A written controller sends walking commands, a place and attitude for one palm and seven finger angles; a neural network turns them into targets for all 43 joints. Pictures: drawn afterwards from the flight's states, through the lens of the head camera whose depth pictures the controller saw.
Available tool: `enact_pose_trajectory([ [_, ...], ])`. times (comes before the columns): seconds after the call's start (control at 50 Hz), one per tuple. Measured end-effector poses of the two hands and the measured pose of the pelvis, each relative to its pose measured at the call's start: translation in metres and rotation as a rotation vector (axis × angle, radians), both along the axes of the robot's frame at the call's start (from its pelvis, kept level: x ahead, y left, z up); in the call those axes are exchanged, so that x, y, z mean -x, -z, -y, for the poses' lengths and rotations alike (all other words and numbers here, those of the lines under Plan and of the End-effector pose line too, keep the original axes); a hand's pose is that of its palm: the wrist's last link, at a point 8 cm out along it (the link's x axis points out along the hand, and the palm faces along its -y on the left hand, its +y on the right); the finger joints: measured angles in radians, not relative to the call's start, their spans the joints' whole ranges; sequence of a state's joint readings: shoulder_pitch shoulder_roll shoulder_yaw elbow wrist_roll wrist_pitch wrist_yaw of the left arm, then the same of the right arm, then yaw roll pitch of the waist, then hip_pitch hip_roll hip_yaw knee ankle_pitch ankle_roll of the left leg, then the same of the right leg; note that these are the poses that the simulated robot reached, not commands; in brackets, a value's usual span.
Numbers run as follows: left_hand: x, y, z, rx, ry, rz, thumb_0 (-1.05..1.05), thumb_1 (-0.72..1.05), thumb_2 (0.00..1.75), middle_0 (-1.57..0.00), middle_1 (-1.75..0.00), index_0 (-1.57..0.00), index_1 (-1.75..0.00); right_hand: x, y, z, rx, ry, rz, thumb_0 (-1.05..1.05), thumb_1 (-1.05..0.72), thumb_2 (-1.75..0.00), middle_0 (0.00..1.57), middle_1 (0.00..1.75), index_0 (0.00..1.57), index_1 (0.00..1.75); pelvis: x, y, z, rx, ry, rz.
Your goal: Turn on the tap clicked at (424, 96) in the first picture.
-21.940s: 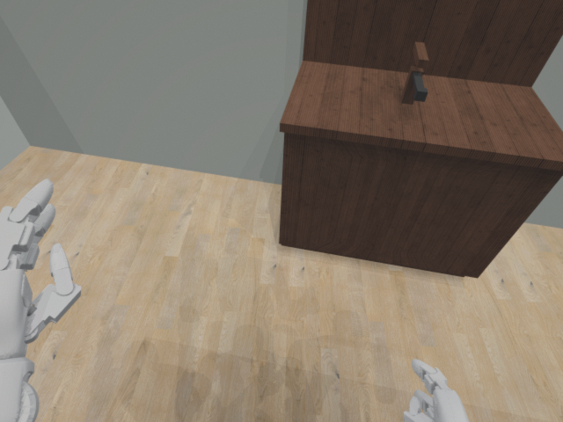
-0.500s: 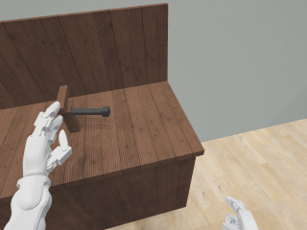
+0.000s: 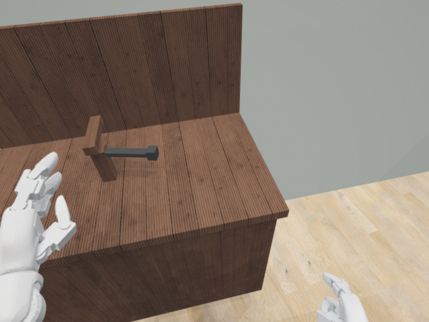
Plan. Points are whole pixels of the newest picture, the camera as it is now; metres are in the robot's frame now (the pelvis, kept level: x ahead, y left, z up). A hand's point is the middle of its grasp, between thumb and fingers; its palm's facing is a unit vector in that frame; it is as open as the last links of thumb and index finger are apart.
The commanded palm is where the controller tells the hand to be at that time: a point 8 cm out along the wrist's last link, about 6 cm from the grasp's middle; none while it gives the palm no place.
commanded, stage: draw the hand back beside the body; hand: left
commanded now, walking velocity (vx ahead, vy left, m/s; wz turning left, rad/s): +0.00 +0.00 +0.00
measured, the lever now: (152, 153) +0.50 +0.23 +0.03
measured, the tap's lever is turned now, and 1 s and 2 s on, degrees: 74 74 74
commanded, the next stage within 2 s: step back with the hand held close in 0.06 s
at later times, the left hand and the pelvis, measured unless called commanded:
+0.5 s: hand (71, 237) +0.19 +0.23 +0.15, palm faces +0.31 -0.85 -0.43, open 7.4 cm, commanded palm +0.14 +0.28 +0.17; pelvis -0.02 +0.01 +0.00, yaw -1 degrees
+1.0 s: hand (27, 269) +0.14 +0.27 +0.15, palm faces +0.38 -0.81 -0.45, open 7.4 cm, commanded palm +0.08 +0.31 +0.17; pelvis -0.08 +0.02 -0.01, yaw +1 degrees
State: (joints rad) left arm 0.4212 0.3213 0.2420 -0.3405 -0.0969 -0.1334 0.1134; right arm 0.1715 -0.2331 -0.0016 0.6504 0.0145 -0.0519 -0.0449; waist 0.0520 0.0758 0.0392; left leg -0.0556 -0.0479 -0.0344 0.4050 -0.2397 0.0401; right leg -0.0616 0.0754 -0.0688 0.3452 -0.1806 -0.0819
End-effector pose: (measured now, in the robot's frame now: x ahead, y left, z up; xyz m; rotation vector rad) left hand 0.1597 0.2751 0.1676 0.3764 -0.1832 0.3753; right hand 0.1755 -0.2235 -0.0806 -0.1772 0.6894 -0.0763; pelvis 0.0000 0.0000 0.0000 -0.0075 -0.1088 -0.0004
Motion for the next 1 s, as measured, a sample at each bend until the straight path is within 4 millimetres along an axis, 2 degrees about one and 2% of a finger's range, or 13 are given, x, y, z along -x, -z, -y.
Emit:
enact_pose_trajectory([
  [0.2,-0.004,-0.004,0.006,-0.011,0.022,0.008,0.01,0.89,0.90,-0.21,-0.30,-0.21,-0.30,0.001,-0.001,0.000,-0.012,0.002,0.011,0.02,-0.91,-0.90,0.20,0.30,0.20,0.30,-0.001,0.000,0.004,-0.003,0.005,0.000],
  [0.3,-0.006,-0.017,-0.001,-0.076,0.017,0.052,0.01,0.89,0.90,-0.21,-0.30,-0.21,-0.30,0.006,0.000,0.003,-0.007,0.011,-0.006,0.02,-0.91,-0.90,0.20,0.30,0.20,0.30,0.004,0.001,0.005,0.002,0.005,-0.035],
  [0.42,0.000,-0.006,0.002,-0.084,0.048,-0.017,0.01,0.89,0.90,-0.21,-0.30,-0.21,-0.30,0.021,0.001,0.012,0.010,0.052,-0.029,0.02,-0.91,-0.90,0.20,0.30,0.20,0.30,0.014,0.002,-0.001,-0.003,0.013,-0.071],
  [0.56,0.020,0.001,-0.004,-0.112,0.068,-0.055,0.01,0.89,0.90,-0.21,-0.30,-0.21,-0.30,0.048,0.004,0.015,0.042,0.085,-0.063,0.02,-0.91,-0.90,0.20,0.30,0.20,0.30,0.033,0.005,-0.008,0.000,0.010,-0.088],
  [0.7,0.041,-0.001,-0.019,-0.127,0.047,-0.012,0.01,0.89,0.90,-0.21,-0.30,-0.21,-0.30,0.075,0.008,0.005,0.060,0.083,-0.085,0.02,-0.91,-0.90,0.20,0.30,0.20,0.30,0.052,0.010,-0.019,0.016,0.004,-0.098],
  [0.8,0.049,0.001,-0.029,-0.143,0.036,-0.003,0.01,0.89,0.90,-0.21,-0.30,-0.21,-0.30,0.090,0.010,-0.007,0.065,0.076,-0.098,0.02,-0.91,-0.90,0.20,0.30,0.20,0.30,0.063,0.011,-0.027,0.018,0.008,-0.101],
  [0.92,0.056,-0.003,-0.037,-0.186,0.004,0.016,0.01,0.89,0.90,-0.21,-0.30,-0.21,-0.30,0.092,0.016,-0.020,0.048,0.045,-0.104,0.02,-0.91,-0.90,0.20,0.30,0.20,0.30,0.067,0.013,-0.026,0.003,-0.021,-0.119],
  [1.0,0.062,0.003,-0.033,-0.143,0.009,-0.006,0.01,0.89,0.90,-0.21,-0.30,-0.21,-0.30,0.088,0.015,-0.024,0.038,0.024,-0.105,0.02,-0.91,-0.90,0.20,0.30,0.20,0.30,0.076,0.012,-0.024,0.015,-0.012,-0.123],
])
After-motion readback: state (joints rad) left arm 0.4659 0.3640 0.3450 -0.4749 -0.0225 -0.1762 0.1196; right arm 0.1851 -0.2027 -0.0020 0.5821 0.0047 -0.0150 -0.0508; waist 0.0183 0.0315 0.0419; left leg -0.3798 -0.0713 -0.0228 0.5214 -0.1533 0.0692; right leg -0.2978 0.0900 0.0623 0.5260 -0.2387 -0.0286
